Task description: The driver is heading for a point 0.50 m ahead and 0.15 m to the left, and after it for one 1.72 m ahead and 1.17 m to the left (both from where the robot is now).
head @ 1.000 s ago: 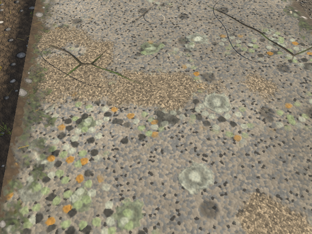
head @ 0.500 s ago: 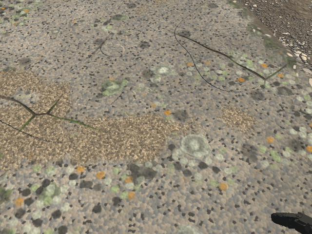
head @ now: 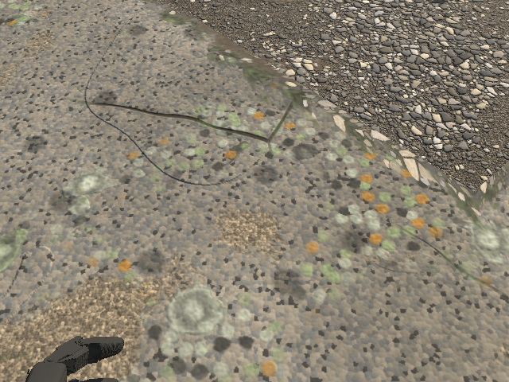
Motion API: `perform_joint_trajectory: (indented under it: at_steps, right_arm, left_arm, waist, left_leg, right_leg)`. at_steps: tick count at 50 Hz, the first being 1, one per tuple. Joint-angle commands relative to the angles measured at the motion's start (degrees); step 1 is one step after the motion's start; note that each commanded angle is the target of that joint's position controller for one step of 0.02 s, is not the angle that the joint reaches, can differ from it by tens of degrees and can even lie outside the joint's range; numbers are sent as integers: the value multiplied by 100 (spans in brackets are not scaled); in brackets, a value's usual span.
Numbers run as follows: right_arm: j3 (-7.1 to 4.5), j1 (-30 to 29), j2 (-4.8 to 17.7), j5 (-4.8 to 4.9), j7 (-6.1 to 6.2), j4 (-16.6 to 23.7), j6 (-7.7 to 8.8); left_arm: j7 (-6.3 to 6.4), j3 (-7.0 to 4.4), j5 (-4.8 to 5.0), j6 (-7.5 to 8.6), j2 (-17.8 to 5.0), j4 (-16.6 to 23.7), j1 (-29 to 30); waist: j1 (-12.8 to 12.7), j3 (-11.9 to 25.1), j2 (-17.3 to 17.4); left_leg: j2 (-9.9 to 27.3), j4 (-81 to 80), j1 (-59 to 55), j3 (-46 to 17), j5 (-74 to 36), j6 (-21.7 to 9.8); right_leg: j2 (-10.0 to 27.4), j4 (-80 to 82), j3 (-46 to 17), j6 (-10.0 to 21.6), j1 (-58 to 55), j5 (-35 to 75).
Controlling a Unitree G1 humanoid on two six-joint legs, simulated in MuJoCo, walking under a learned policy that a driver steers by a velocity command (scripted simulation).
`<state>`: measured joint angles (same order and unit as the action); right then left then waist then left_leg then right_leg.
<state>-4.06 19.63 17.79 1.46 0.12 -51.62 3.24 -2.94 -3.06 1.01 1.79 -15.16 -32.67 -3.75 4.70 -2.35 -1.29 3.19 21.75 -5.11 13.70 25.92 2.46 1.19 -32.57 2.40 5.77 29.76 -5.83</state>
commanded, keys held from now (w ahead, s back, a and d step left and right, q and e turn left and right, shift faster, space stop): w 0.04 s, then w+q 0.48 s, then q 0.48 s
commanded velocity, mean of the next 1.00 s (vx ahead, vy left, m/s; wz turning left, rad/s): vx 0.36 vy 0.00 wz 0.35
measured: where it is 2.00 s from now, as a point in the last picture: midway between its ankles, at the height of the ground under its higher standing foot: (216, 358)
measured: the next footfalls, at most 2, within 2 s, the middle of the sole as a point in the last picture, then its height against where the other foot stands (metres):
left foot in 0.56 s outside the picture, level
right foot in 1.02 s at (242, 303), level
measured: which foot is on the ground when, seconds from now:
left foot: down 0.00-0.02, up 0.04-0.54, down 0.56-1.00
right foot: down 0.00-0.54, up 0.56-1.00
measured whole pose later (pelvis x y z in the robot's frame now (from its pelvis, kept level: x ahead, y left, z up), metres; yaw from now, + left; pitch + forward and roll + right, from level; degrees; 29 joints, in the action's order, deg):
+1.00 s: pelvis +0.48 +0.07 +0.01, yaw +27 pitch +3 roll +0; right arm -4.5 11.9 17.9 1.1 1.8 -39.5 -2.1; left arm 0.8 -2.7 -0.3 2.5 -16.3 -39.7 -5.7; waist 2.1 -1.0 -1.0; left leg -8.1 30.8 15.9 -11.6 16.9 -3.4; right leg -1.6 -33.9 -6.5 -4.3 28.0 -9.9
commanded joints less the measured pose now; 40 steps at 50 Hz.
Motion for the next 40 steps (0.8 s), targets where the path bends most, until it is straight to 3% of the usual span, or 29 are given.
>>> perform_joint_trajectory:
  at_steps: [1,2,3,4,5,6,7,9,11,15,19,23,25,26,27,28,29,30,31,32,33,34,36,40]
  right_arm:
    - [-7,-61,556,-188,24,503,88]
    - [139,305,262,-148,-61,564,247]
    - [-22,-203,833,89,-133,579,341]
    - [-6,-630,806,212,-159,729,372]
    - [14,-717,678,136,-122,698,359]
    - [-23,-678,697,38,-98,631,295]
    - [-25,-451,633,31,-103,538,201]
    - [-4,-222,422,24,-81,430,46]
    - [-4,-463,347,19,-37,504,-31]
    - [8,-915,235,-17,-98,636,21]
    - [100,-1590,55,-36,-225,907,55]
    - [93,-1926,113,-35,-375,1249,57]
    - [5,-1651,283,-30,-413,1315,27]
    - [-93,-1174,458,-25,-405,1248,5]
    - [-263,-301,756,-37,-353,1055,3]
    - [-435,420,1287,-70,-231,965,-33]
    - [-479,173,1781,-137,-202,1096,6]
    - [-370,364,1324,-131,-216,1232,25]
    - [-300,64,1064,-129,-213,1268,47]
    - [-262,-258,876,-36,-194,1303,41]
    - [-223,-566,725,-3,-154,1371,-1]
    - [-183,-739,652,-87,-116,1469,-36]
    - [-213,-902,738,-161,-85,1525,-61]
    - [-275,-895,926,-68,58,1485,-185]
  left_arm:
    - [213,-611,-45,-34,-1558,-191,-2338]
    - [194,-562,-18,24,-1734,-97,-2147]
    - [145,-406,-67,76,-1206,-85,-2053]
    - [135,-338,-89,121,-1032,-129,-1799]
    - [126,-289,-83,165,-889,-191,-1451]
    - [124,-228,-108,217,-679,-195,-1191]
    - [129,-208,-142,260,-622,-204,-1033]
    - [140,-230,-155,382,-647,-325,-955]
    - [178,-257,-203,459,-697,-464,-983]
    - [268,-262,-210,471,-716,-661,-1052]
    - [325,-310,-144,422,-842,-901,-1331]
    - [378,-380,-37,239,-976,-1097,-1498]
    - [442,-425,-23,144,-1148,-1070,-1353]
    - [476,-435,-21,90,-1213,-1049,-1286]
    - [514,-402,-8,44,-1177,-1005,-1156]
    - [544,-310,-99,97,-989,-876,-1271]
    - [432,-53,-275,257,-182,-627,-1987]
    - [345,-117,-101,433,-738,-706,-1486]
    - [316,-148,71,494,-876,-533,-1016]
    - [364,-131,0,513,-834,-521,-845]
    - [423,-175,-125,471,-894,-534,-748]
    - [441,-215,-141,382,-952,-515,-828]
    - [472,-189,-162,222,-785,-529,-1049]
    - [532,-108,-201,107,-591,-490,-857]
  waist:
    - [-1324,1639,-505]
    - [-884,2497,-1317]
    - [-1188,2268,-547]
    - [-1114,1431,-458]
    - [-850,945,-45]
    - [-673,705,-126]
    - [-500,600,-224]
    - [-346,485,-202]
    - [-371,218,-152]
    - [-514,17,-149]
    - [-824,-253,-67]
    - [-864,-304,-142]
    - [-616,35,-364]
    - [-333,367,-439]
    - [165,791,-305]
    - [414,1380,413]
    - [-366,2097,1778]
    - [173,2795,895]
    - [160,2069,677]
    - [-38,1409,164]
    - [-215,976,58]
    - [-421,847,157]
    - [-634,784,291]
    - [-611,1008,500]
  left_leg:
    - [595,3822,2753,-144,-3285,-444]
    - [-370,5493,4205,-1083,744,-248]
    - [-44,5808,4704,-1797,545,-313]
    - [173,5629,4842,-1697,182,-395]
    - [427,5111,4666,-1686,-252,-397]
    - [577,4758,4381,-1721,-524,-362]
    - [643,4659,4032,-1766,-757,-319]
    - [618,4482,3860,-1783,-1054,-207]
    - [569,4101,4194,-1939,-1524,-108]
    - [395,2789,4424,-1947,-2872,-89]
    - [289,1784,4440,-1573,-3308,-220]
    - [141,1379,4703,-1278,-2429,-505]
    - [-203,1386,4081,-921,-1810,-729]
    - [-446,1403,3406,-762,-1580,-869]
    - [-712,1030,2180,-738,-1955,-1060]
    - [8,902,482,-1961,-3087,-1411]
    - [1594,587,-1451,-5177,-3803,-2694]
    - [1678,229,-1757,-5539,-4276,-2738]
    - [1499,248,-1236,-4544,-4846,-2479]
    - [1196,230,-386,-3877,-5019,-2215]
    - [1011,96,416,-3499,-5111,-2064]
    - [885,-74,1066,-3291,-5272,-2023]
    - [728,-222,1688,-3037,-5670,-2007]
    - [396,-67,1914,-2701,-5641,-1732]
  right_leg:
    - [883,178,-1719,860,-4488,269]
    - [2107,1101,-4616,1795,-5388,-238]
    - [2040,1311,-4106,1520,-5109,-379]
    - [1807,1338,-3077,1272,-4272,6]
    - [1536,1455,-2395,1038,-3432,409]
    - [1356,1627,-1941,927,-2862,736]
    - [1261,1867,-1660,883,-2439,752]
    - [1253,2238,-1270,921,-2046,878]
    - [1226,2468,-839,857,-1956,918]
    - [1041,2585,-48,566,-2229,960]
    - [1196,2611,357,442,-2674,1029]
    - [1486,2059,533,306,-3588,1967]
    - [1489,1317,704,146,-3757,3868]
    - [1422,577,794,44,-3700,4693]
    - [1159,-680,954,-177,-3249,4795]
    - [822,-2483,960,-517,-1912,2934]
    - [-533,-4616,261,-957,555,-2975]
    - [-425,-5122,-888,-853,898,-3178]
    - [-145,-4953,-910,-743,1216,-2770]
    - [99,-4454,-799,-719,1214,-2342]
    - [240,-4062,-715,-763,1013,-2088]
    - [309,-3909,-739,-788,583,-1938]
    - [255,-3429,-651,-911,255,-1767]
    - [17,-2142,-577,-1130,106,-859]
